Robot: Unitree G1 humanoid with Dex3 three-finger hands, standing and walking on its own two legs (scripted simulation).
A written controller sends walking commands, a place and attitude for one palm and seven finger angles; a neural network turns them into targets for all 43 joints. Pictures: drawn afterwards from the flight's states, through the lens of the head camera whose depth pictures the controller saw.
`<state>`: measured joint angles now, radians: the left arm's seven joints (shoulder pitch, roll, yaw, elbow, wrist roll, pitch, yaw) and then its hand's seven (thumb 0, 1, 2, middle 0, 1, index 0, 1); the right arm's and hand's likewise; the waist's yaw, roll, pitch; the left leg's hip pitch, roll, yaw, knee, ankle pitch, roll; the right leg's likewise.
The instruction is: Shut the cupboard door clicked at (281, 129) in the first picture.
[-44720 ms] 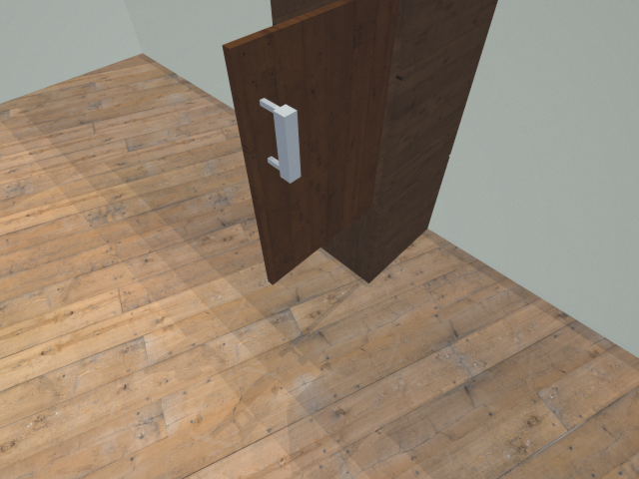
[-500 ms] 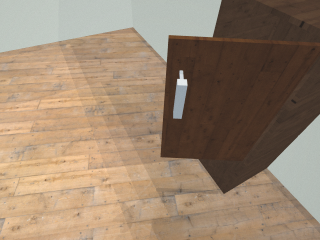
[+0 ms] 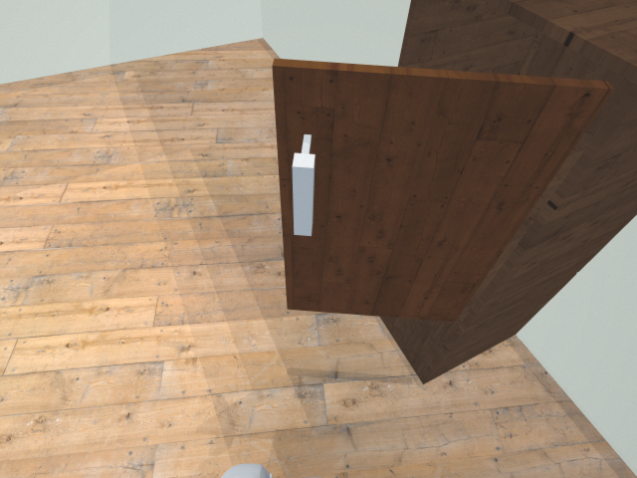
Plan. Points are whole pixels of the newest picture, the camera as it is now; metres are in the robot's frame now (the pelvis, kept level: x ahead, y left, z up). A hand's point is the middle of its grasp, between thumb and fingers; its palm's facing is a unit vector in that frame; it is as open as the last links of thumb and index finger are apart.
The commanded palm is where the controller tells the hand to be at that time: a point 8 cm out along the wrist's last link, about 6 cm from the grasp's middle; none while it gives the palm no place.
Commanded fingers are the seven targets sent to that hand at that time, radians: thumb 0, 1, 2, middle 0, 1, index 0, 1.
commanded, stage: shuffle to correct the standing spot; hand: left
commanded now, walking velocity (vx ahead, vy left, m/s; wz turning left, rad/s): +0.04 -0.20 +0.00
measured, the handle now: (305, 186) +0.48 +0.06 +0.09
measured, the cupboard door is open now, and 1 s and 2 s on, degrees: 60 60 60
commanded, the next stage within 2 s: come to a stop and stand still in 0.52 s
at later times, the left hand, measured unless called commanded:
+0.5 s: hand out of the picture +0.10 +0.12 -0.18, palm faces +0.01 -0.98 -0.18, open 7.4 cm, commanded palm none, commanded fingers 0.00 0.90 0.90 -0.20 -0.30 -0.20 -0.30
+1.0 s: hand out of the picture +0.07 +0.00 -0.17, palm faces +0.09 -0.97 -0.22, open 7.3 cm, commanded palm none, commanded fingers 0.00 0.90 0.90 -0.20 -0.30 -0.20 -0.30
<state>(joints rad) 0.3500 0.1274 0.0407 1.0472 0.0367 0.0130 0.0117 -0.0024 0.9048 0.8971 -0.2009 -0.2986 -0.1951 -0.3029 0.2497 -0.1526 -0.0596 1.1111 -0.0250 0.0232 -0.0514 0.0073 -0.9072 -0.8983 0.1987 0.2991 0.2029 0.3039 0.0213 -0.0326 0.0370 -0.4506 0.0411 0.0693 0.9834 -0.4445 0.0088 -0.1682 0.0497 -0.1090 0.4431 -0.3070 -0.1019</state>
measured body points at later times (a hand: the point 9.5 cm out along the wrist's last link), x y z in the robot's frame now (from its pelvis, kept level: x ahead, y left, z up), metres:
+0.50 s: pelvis +0.04 -0.08 +0.01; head +0.09 -0.04 +0.45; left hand +0.10 +0.17 -0.16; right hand +0.05 -0.33 -0.13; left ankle +0.02 +0.05 -0.74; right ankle +0.03 -0.28 -0.66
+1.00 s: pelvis +0.01 -0.19 +0.00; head +0.06 -0.18 +0.45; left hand +0.06 +0.05 -0.15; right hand +0.10 -0.42 -0.15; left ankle -0.02 -0.08 -0.69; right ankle +0.06 -0.29 -0.74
